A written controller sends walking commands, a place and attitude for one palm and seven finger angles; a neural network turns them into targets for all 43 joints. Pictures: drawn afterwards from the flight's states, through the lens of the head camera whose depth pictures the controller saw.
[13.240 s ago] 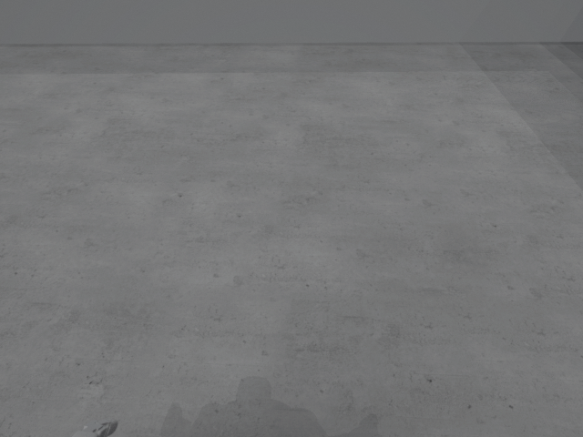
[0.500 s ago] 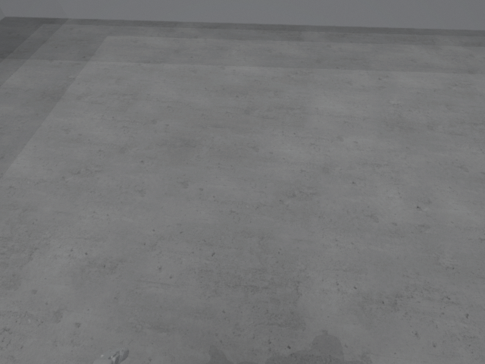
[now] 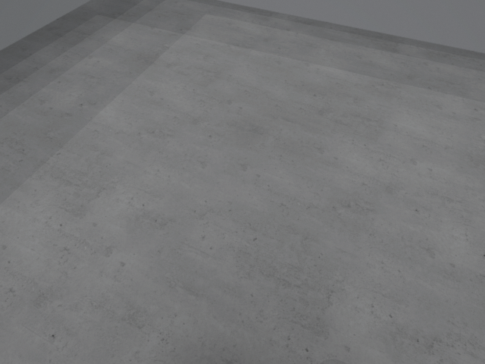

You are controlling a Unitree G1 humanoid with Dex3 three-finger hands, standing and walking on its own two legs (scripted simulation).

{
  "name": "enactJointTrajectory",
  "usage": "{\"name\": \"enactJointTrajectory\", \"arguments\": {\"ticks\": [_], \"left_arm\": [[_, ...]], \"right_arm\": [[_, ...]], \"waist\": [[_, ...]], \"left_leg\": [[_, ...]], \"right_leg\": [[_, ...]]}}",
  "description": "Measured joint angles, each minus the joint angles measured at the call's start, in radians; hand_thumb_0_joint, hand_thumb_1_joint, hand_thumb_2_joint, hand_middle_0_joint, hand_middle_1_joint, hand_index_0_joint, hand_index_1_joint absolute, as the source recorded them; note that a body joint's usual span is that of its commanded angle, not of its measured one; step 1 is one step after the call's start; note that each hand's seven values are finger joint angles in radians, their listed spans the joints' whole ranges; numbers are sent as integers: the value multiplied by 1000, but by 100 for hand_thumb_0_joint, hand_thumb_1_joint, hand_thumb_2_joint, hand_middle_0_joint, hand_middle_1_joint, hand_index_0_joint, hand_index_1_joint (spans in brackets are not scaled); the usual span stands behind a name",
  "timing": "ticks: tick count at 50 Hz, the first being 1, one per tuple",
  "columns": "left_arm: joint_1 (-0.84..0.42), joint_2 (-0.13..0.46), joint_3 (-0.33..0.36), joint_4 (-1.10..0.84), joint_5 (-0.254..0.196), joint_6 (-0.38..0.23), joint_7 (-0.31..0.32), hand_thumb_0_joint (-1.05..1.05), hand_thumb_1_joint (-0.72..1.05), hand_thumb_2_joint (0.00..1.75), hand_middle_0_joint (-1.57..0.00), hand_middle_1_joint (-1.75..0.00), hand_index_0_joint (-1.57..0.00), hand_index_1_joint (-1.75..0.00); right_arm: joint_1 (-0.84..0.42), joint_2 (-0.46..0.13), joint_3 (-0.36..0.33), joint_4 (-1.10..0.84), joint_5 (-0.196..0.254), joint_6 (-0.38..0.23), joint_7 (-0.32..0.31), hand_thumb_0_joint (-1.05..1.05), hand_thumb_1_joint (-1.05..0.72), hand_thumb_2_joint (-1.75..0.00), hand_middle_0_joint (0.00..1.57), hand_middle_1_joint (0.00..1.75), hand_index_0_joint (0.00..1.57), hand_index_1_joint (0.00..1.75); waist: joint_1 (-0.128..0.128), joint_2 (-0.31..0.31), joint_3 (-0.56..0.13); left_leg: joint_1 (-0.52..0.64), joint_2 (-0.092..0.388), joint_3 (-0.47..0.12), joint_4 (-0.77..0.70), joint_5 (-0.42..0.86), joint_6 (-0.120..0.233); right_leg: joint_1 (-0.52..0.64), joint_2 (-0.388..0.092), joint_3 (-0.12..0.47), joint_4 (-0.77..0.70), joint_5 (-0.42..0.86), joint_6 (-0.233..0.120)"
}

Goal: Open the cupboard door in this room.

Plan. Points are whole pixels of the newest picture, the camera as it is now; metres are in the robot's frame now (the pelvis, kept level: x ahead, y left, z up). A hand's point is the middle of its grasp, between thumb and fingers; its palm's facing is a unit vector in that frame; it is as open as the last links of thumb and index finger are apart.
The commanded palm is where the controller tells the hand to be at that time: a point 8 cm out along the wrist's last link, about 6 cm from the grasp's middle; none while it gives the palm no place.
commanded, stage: turn or walk to find it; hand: left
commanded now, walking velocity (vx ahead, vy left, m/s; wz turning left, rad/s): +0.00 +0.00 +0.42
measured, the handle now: out of the picture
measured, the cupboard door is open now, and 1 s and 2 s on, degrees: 0 0 0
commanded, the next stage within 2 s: none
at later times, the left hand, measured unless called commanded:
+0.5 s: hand out of the picture +0.05 +0.23 -0.15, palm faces +0.17 -0.96 -0.24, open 7.4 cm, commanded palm none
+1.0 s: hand out of the picture -0.10 +0.21 -0.18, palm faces +0.44 -0.87 -0.23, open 7.4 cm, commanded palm none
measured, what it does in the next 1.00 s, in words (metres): steps on the spot, turning left: left foot, then right foot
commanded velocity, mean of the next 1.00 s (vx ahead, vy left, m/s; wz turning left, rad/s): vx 0.00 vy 0.00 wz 0.42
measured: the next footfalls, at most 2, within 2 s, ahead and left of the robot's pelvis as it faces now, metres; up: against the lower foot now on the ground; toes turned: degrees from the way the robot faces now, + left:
left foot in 0.02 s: +0.03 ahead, +0.12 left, +0.00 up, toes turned +4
right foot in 0.58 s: +0.02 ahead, -0.12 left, +0.00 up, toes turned +10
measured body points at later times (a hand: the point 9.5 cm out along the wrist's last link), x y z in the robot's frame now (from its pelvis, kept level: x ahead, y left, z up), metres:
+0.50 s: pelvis -0.03 +0.01 +0.01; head +0.01 +0.02 +0.46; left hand +0.04 +0.28 -0.13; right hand +0.05 -0.22 -0.14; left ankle -0.01 +0.11 -0.73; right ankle -0.02 -0.13 -0.69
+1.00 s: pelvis -0.04 +0.01 -0.01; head -0.01 +0.04 +0.44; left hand -0.12 +0.25 -0.16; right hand +0.14 -0.20 -0.14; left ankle -0.10 +0.12 -0.73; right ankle -0.02 -0.13 -0.73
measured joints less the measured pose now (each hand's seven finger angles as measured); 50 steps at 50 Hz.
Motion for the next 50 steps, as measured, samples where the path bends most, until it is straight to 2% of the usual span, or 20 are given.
{"name": "enactJointTrajectory", "arguments": {"ticks": [1, 2, 4, 6, 9, 14, 21, 25, 28, 29, 32, 35, 38, 41, 46, 48, 49, 50], "left_arm": [[5, 12, 5, 3, -4, 6, 0, 1, 90, 90, -21, -30, -21, -30], [6, 25, 11, 8, -8, 17, 0, 1, 90, 90, -21, -30, -21, -30], [4, 44, 15, 24, -8, 46, 5, 1, 90, 90, -21, -30, -21, -30], [-7, 53, 20, 35, -8, 59, 3, 1, 90, 90, -20, -30, -20, -30], [-24, 58, 20, 30, -8, 50, -5, 1, 91, 90, -20, -30, -20, -30], [-52, 52, 16, 5, -9, 38, -5, 1, 91, 90, -20, -30, -20, -30], [-113, 25, 8, -25, -13, 38, -1, 1, 91, 90, -20, -30, -20, -30], [-141, 2, 0, -46, -18, 29, 1, 1, 91, 90, -20, -30, -20, -30], [-141, -11, -8, -65, -21, 11, 1, 1, 90, 90, -20, -30, -20, -30], [-134, -12, -10, -71, -18, 1, 2, 1, 90, 90, -20, -30, -20, -30], [-118, -38, -16, -70, -12, -7, 5, 0, 90, 90, -20, -30, -20, -30], [-90, -52, -19, -60, -12, -4, 7, 1, 90, 90, -21, -30, -21, -30], [-72, -57, -20, -46, -9, -4, 7, 1, 90, 90, -21, -30, -21, -30], [-58, -56, -19, -38, -5, -8, 5, 1, 90, 90, -21, -30, -21, -30], [-36, -36, -12, -30, 2, -10, -1, 1, 90, 90, -21, -30, -21, -30], [-27, -20, -7, -23, 1, -6, -2, 1, 90, 90, -21, -30, -21, -30], [-19, -11, -4, -19, -2, -3, -2, 1, 90, 90, -21, -30, -21, -30], [-14, 2, 1, -15, -6, 3, -2, 1, 90, 90, -21, -30, -21, -30]], "right_arm": [[-7, 3, 2, -7, -1, -10, 1, 1, -91, -90, 20, 29, 20, 30], [-18, 13, 3, -12, -4, -18, 1, 1, -91, -90, 20, 29, 20, 30], [-27, 27, 11, -24, -8, -29, -1, 1, -91, -90, 20, 29, 20, 30], [-27, 36, 17, -31, -10, -34, -9, 1, -91, -90, 20, 29, 20, 30], [-23, 42, 25, -31, -9, -37, -15, 1, -91, -90, 20, 29, 20, 30], [-5, 49, 25, -29, -7, -40, -16, 1, -90, -90, 21, 29, 20, 30], [40, 49, 14, -23, -13, -32, -14, 1, -90, -90, 21, 29, 20, 30], [66, 38, 4, -13, -17, -20, -13, 1, -90, -90, 21, 29, 20, 30], [89, 29, -6, -8, -14, -11, -11, 1, -90, -90, 21, 29, 20, 30], [98, 27, -9, -8, -10, -10, -9, 1, -90, -90, 21, 29, 20, 30], [98, 8, -23, 1, -12, 8, -8, 1, -90, -90, 20, 29, 20, 30], [94, -8, -32, 5, -14, 19, -1, 1, -91, -90, 20, 29, 20, 30], [92, -15, -33, 6, -14, 18, 1, 1, -91, -90, 20, 29, 20, 30], [82, -16, -29, 13, -12, 21, 1, 1, -91, -90, 20, 29, 20, 30], [33, -11, -13, 15, -5, 16, -1, 1, -91, -90, 20, 29, 20, 30], [11, -9, -7, 5, -3, 6, -1, 1, -91, -90, 20, 29, 19, 30], [3, -10, -4, -3, -2, -2, 0, 1, -91, -90, 20, 29, 20, 30], [-8, -7, -3, -8, -4, -12, 1, 1, -91, -90, 20, 29, 20, 30]], "waist": [[1, -11, -2], [9, -31, 2], [13, -43, -2], [7, -37, -11], [6, -27, -18], [-3, -16, -29], [-40, 6, -29], [-61, 30, -28], [-65, 41, -37], [-62, 40, -43], [-62, 69, -32], [-64, 74, -26], [-67, 69, -19], [-58, 54, -12], [-25, 19, 6], [-16, 6, 9], [-13, 2, 8], [-9, -11, 7]], "left_leg": [[15, -7, 6, -54, 79, 27], [10, -19, 13, -43, 92, 54], [8, -25, 13, -34, 64, 84], [18, -27, -4, -70, 71, 94], [39, -36, -28, -145, 122, 100], [50, -56, -60, -215, 174, 112], [19, -82, -112, -220, 201, 107], [-15, -91, -145, -199, 206, 91], [-54, -104, -168, -156, 196, 70], [-77, -112, -169, -122, 181, 62], [-168, -111, -158, 139, -27, 38], [-239, -86, -121, 394, -30, 18], [-249, -46, -100, 482, -5, -4], [-213, -14, -85, 430, -25, -19], [-105, 4, -43, 192, -69, -16], [-52, 1, -22, 65, -23, -9], [-18, 0, -10, -19, 39, -3], [-4, -8, -4, -59, 98, 15]], "right_leg": [[-16, -14, -3, 35, -14, 11], [-41, -22, 22, 92, -80, 23], [-99, 6, 97, 243, -198, 33], [-149, 36, 148, 375, -194, 39], [-189, 56, 187, 469, -133, 50], [-191, 66, 222, 461, -94, 66], [-143, 92, 241, 336, -139, 65], [-90, 118, 237, 202, -143, 49], [-4, 129, 225, -11, -41, 37], [22, 125, 224, -77, -15, 19], [24, 127, 193, -53, -23, -27], [49, 113, 168, -73, -19, -35], [66, 96, 138, -82, -19, -34], [72, 73, 109, -77, -27, -29], [59, 32, 70, -37, -49, -8], [47, 16, 52, -5, -66, 8], [37, 8, 43, 21, -80, 17], [19, -6, 44, 62, -96, 25]]}}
